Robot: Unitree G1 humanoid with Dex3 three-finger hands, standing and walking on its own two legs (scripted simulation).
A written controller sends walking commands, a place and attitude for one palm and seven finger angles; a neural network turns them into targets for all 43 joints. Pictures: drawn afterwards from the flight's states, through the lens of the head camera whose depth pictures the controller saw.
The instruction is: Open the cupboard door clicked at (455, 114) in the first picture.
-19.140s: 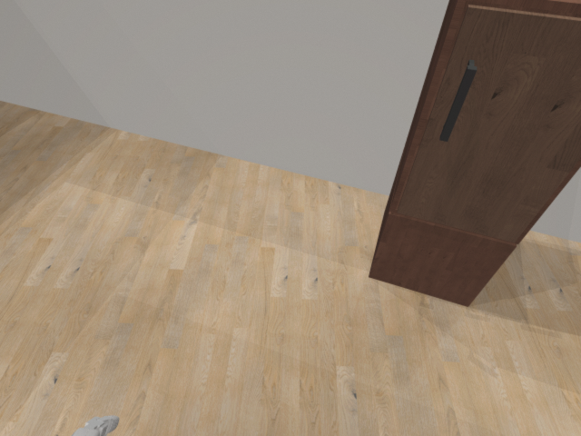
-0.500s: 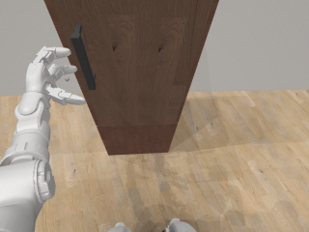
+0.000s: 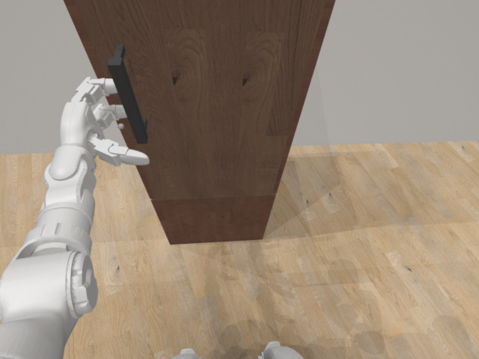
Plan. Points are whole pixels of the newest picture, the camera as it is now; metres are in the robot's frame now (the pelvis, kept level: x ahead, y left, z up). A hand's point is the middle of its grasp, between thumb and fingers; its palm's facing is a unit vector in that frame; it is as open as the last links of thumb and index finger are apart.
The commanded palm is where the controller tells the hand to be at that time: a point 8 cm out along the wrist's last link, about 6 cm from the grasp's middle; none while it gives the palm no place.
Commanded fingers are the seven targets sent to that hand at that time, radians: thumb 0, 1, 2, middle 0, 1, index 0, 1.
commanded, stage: slide the fingers in behind the handle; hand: left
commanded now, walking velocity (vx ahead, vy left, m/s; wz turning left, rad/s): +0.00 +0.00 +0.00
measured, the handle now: (132, 99) +0.54 +0.16 +0.11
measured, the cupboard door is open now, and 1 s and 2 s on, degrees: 0 0 1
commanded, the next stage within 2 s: close the thumb around the handle in 0.96 s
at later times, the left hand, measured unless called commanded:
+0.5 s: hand (144, 127) +0.48 +0.14 +0.10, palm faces +0.02 -1.00 +0.00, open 14.0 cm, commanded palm +0.45 +0.19 +0.10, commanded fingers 0.00 -0.50 0.30 -0.30 -1.20 -0.30 -1.20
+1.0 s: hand (144, 128) +0.48 +0.14 +0.10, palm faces +0.01 -1.00 -0.01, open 14.0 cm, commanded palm +0.45 +0.19 +0.10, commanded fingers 0.00 -0.50 0.30 -0.30 -1.20 -0.30 -1.20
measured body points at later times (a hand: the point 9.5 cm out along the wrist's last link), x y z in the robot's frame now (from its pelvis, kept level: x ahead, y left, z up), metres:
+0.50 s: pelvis -0.01 +0.00 +0.00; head +0.08 +0.01 +0.44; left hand +0.47 +0.19 +0.10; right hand +0.03 -0.26 -0.12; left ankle -0.01 +0.11 -0.70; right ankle +0.00 -0.11 -0.70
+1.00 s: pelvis -0.01 -0.01 +0.00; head +0.08 +0.00 +0.44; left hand +0.47 +0.19 +0.10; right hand +0.03 -0.27 -0.12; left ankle -0.01 +0.11 -0.70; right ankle +0.00 -0.11 -0.70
